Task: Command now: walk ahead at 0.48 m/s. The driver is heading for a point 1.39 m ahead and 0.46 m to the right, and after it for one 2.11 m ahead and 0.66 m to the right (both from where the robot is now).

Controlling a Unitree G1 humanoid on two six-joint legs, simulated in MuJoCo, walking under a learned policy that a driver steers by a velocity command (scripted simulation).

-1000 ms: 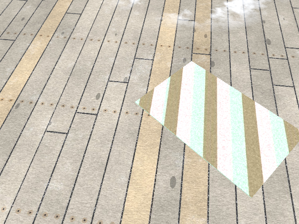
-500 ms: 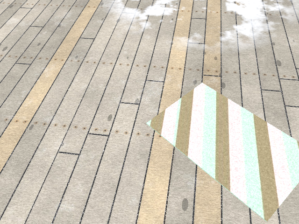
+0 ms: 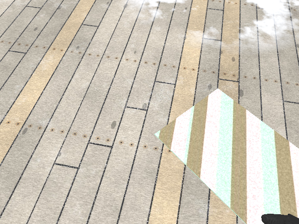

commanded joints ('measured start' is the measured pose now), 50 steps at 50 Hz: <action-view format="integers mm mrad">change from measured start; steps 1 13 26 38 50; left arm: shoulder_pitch -103 -332 15 -86 42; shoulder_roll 121 33 158 135 36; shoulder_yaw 24 1 50 41 13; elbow -132 -197 -143 -93 -77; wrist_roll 9 26 28 28 33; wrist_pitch -48 -18 -22 -33 2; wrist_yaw -1 -16 -29 -11 8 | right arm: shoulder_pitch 167 231 268 21 309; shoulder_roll -126 -169 -168 -62 -284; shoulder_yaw -38 -43 -21 -2 -80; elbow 6 99 100 47 79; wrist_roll -7 7 34 -4 -28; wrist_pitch -4 -19 -25 7 -31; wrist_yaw -7 -28 -26 -28 -21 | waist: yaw -93 -101 68 -11 -157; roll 64 48 -149 -33 138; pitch -122 15 -308 -18 -363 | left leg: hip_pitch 459 301 -323 -192 766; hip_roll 299 199 32 148 340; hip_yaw -467 -133 -187 -96 -409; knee -342 -477 760 155 -84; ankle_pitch -98 136 -362 210 69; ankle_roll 199 167 -18 -69 144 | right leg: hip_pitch -490 -414 531 76 -236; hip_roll -90 -90 -340 -155 7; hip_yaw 20 -46 543 12 -22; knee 170 -425 -781 -975 -127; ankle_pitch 124 572 140 510 336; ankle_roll -25 32 -280 -199 -34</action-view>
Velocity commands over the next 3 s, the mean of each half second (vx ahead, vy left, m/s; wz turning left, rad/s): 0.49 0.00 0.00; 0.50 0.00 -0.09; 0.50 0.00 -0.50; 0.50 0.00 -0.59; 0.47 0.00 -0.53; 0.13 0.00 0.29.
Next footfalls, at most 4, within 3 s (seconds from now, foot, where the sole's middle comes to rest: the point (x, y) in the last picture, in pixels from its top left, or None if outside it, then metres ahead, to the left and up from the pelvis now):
0.46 right None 0.43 -0.14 -0.76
0.98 left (141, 163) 0.72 0.10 -0.76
1.50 right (204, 129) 0.93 -0.22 -0.76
2.02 left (194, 81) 1.28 -0.18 -0.76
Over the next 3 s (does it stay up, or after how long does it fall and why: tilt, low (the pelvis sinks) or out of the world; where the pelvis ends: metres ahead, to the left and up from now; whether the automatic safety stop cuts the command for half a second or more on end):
stays up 1.32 -0.43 0.01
